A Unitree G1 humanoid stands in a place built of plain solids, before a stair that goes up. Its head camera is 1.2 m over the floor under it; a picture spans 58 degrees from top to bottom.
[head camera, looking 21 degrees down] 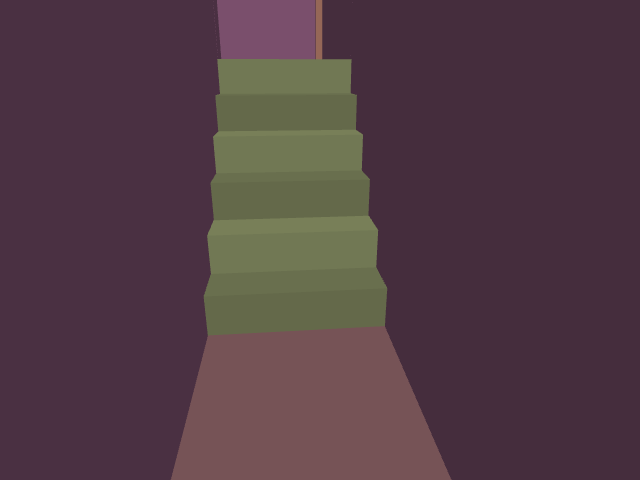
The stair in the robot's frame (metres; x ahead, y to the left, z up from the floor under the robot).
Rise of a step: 0.21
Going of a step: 0.25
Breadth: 0.89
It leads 5 degrees to the left of straight ahead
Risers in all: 6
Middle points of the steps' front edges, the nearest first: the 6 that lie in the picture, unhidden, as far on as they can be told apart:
1.86 0.11 0.22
2.11 0.13 0.43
2.36 0.16 0.65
2.60 0.18 0.86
2.85 0.21 1.08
3.10 0.23 1.29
